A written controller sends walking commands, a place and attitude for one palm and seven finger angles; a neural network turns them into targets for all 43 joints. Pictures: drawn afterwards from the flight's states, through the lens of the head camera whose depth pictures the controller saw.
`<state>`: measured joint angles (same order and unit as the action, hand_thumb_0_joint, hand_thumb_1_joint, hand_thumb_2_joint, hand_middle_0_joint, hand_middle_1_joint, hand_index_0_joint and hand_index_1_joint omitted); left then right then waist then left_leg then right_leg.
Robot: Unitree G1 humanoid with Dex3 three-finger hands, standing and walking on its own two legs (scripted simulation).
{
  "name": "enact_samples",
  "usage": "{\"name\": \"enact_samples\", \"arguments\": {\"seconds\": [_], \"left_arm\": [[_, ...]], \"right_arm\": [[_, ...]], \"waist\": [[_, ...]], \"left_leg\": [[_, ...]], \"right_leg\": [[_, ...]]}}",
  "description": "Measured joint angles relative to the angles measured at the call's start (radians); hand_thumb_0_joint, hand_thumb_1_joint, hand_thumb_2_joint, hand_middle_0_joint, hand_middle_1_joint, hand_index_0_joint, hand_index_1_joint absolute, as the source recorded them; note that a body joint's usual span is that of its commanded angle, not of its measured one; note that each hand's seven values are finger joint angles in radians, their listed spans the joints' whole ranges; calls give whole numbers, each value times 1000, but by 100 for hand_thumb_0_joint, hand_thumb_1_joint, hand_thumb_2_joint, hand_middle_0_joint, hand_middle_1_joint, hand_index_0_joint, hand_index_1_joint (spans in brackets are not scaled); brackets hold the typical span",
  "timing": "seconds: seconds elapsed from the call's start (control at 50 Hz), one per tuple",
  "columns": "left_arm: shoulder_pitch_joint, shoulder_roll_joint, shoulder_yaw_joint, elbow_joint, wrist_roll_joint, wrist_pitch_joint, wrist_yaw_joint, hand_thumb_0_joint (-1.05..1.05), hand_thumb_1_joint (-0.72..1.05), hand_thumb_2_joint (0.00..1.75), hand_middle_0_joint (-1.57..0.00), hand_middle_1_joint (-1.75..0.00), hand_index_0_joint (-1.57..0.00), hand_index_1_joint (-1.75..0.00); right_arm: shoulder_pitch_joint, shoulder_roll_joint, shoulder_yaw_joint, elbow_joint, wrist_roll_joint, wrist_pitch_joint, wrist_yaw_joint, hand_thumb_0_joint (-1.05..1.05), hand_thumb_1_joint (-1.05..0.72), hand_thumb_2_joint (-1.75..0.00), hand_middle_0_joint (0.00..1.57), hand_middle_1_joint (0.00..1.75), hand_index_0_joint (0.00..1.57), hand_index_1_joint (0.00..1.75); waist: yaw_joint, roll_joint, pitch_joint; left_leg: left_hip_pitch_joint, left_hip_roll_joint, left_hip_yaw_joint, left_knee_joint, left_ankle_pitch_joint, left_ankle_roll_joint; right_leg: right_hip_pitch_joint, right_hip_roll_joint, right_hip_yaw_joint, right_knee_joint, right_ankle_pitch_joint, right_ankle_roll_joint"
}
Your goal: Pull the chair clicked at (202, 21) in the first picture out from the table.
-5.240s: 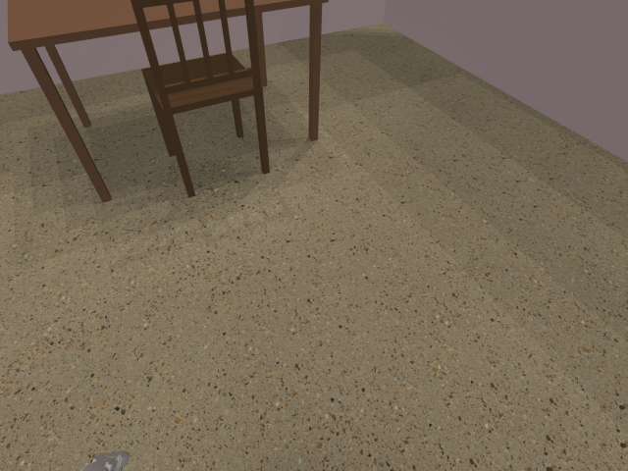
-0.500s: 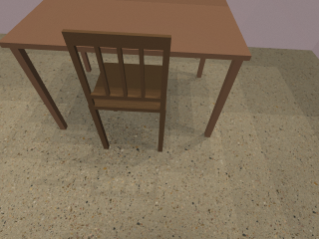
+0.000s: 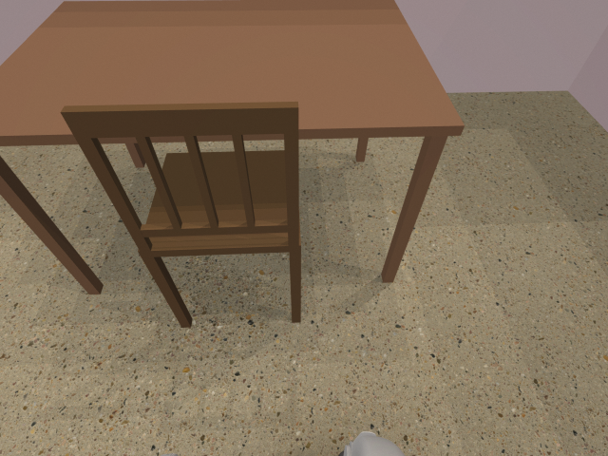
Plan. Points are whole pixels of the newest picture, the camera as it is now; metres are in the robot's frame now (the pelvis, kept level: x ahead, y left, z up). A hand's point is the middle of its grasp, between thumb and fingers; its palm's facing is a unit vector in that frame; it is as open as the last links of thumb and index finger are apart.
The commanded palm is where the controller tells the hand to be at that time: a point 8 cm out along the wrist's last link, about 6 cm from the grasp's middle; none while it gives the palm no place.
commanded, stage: take the last steps up to it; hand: left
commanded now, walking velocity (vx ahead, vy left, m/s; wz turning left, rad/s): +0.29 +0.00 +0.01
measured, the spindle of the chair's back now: (203, 184) +0.65 +0.22 -0.08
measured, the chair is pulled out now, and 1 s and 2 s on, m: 0.00 0.00 0.00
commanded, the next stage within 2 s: come to a stop and stand still in 0.38 s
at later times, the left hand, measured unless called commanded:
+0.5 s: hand out of the picture +0.13 +0.17 -0.17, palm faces +0.13 -0.98 -0.16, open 7.3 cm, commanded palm none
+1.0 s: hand (209, 410) +0.22 +0.15 -0.16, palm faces +0.03 -0.95 -0.30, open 7.4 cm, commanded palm none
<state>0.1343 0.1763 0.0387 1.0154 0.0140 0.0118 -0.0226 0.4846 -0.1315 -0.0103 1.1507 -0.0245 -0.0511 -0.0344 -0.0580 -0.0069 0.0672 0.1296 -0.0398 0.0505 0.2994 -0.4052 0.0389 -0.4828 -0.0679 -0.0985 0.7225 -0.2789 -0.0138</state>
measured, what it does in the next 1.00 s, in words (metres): walks ahead: right foot, then left foot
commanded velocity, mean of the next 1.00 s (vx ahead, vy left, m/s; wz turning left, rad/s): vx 0.02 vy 0.01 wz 0.02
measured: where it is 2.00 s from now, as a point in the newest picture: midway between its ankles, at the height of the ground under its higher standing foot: outside the picture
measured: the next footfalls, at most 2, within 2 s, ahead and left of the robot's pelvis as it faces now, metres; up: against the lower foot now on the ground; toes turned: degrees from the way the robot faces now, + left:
right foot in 0.04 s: +0.16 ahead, -0.11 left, +0.00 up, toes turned -7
left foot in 0.50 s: +0.24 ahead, +0.11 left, +0.00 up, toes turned +8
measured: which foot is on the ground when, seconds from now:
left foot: down 0.00-0.06, up 0.08-0.48, down 0.50-0.96, up 0.98-1.00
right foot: up 0.00-0.02, down 0.04-0.52, up 0.54-0.94, down 0.96-1.00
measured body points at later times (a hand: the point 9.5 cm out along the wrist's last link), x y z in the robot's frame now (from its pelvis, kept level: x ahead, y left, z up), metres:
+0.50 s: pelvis +0.16 +0.00 +0.01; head +0.17 +0.01 +0.46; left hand +0.13 +0.22 -0.16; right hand +0.24 -0.24 -0.14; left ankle +0.20 +0.11 -0.73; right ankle +0.12 -0.11 -0.73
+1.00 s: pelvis +0.18 -0.05 +0.00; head +0.20 -0.08 +0.45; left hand +0.22 +0.20 -0.14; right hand +0.24 -0.29 -0.17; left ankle +0.20 +0.10 -0.72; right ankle +0.18 -0.16 -0.73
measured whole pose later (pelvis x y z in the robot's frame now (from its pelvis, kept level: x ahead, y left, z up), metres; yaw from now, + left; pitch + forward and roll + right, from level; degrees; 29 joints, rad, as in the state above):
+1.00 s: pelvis +0.18 -0.05 +0.00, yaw -1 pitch -2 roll +2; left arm 0.21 0.20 0.04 1.03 0.02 0.02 0.03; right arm 0.15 -0.20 -0.06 1.05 -0.01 0.05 -0.02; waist 0.01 0.03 0.08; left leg -0.28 0.08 0.08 0.62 -0.36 -0.04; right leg -0.27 -0.04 -0.04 0.61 -0.31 0.00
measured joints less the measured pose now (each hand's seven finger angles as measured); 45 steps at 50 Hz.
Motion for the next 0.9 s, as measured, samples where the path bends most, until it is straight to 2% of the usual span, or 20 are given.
{"name": "enact_samples", "arguments": {"seconds": [0.04,0.06,0.12,0.14,0.18,0.24,0.32,0.42,0.5,0.54,0.6,0.68,0.82,0.9], "left_arm": [[-19,-5,-1,-18,1,-23,0,1,91,90,-20,-30,-20,-29],[-27,-7,1,-26,3,-40,2,1,91,90,-20,-30,-20,-29],[-26,-17,4,-36,-4,-70,11,1,91,90,-20,-30,-20,-29],[-15,-21,4,-34,-6,-69,14,1,91,90,-20,-30,-20,-29],[13,-28,3,-20,-6,-65,23,0,91,90,-20,-30,-20,-29],[57,-27,18,4,-8,-65,44,0,94,90,-20,-30,-20,-29],[105,-10,13,35,0,-59,37,-1,95,90,-20,-30,-20,-29],[158,-17,7,62,7,-56,27,0,93,90,-20,-30,-20,-29],[203,-23,5,84,3,-47,27,0,92,90,-20,-30,-20,-29],[208,-14,2,102,-3,-35,32,1,91,90,-20,-30,-20,-29],[197,-16,-10,123,-10,-14,50,1,91,90,-20,-30,-20,-29],[159,-30,-18,120,-9,9,55,1,91,90,-20,-30,-20,-29],[89,15,16,41,1,49,54,1,91,90,-20,-30,-20,-29],[69,33,22,11,0,47,54,1,91,90,-20,-30,-20,-29]], "right_arm": [[21,0,-1,18,4,3,2,1,-90,-90,20,29,20,30],[24,2,-2,27,9,7,5,1,-90,-90,20,29,20,30],[-2,2,-10,32,21,25,15,1,-90,-90,20,29,20,30],[-18,-1,-15,27,21,30,18,1,-90,-90,20,29,20,30],[-58,-12,-24,3,14,37,22,1,-90,-90,20,29,20,30],[-125,-25,-32,-49,5,38,23,1,-91,-90,20,29,20,29],[-205,-29,-36,-100,2,35,30,1,-91,-90,19,29,20,29],[-263,-51,-40,-112,2,30,35,1,-93,-90,19,29,20,29],[-283,-51,-28,-110,2,15,37,1,-92,-90,19,29,20,29],[-297,-30,-18,-104,-1,3,29,1,-92,-90,19,29,20,29],[-315,-2,6,-98,4,2,4,1,-92,-90,19,29,20,29],[-354,-4,1,-97,14,19,-20,-1,-95,-90,20,29,20,30],[-372,-16,-23,-109,8,65,-18,-1,-94,-90,20,30,21,30],[-361,-35,-36,-107,1,80,-6,0,-92,-90,20,30,20,30]], "waist": [[-3,16,7],[2,21,14],[5,33,25],[11,35,19],[16,37,4],[16,42,-17],[25,40,-37],[65,32,-45],[91,19,-49],[97,-26,-39],[105,-52,-23],[89,-34,7],[80,-26,41],[75,-10,40]], "left_leg": [[-11,18,0,89,-64,-12],[-46,29,1,198,-98,-14],[-257,45,-36,702,-100,5],[-324,52,-37,809,-74,11],[-442,76,-33,905,-10,11],[-568,117,-34,856,59,-10],[-626,151,-20,667,128,-36],[-571,139,2,440,140,-47],[-449,111,28,252,194,-39],[-426,82,49,252,162,-13],[-380,66,73,219,147,-2],[-331,62,73,147,179,1],[-335,95,69,135,197,-26],[-352,117,68,169,188,-55]], "right_leg": [[58,25,-14,-94,44,-23],[72,31,-21,-103,121,-36],[110,43,-49,-63,46,-58],[132,49,-52,-82,30,-61],[178,58,-54,-143,38,-55],[235,70,-58,-238,64,-56],[289,76,-58,-317,73,-52],[337,73,-54,-335,38,-31],[356,65,-55,-274,-36,-1],[329,32,-33,-173,-97,6],[269,25,18,-21,-231,23],[216,19,48,31,-213,39],[90,33,88,208,-185,48],[126,22,80,97,-151,42]]}}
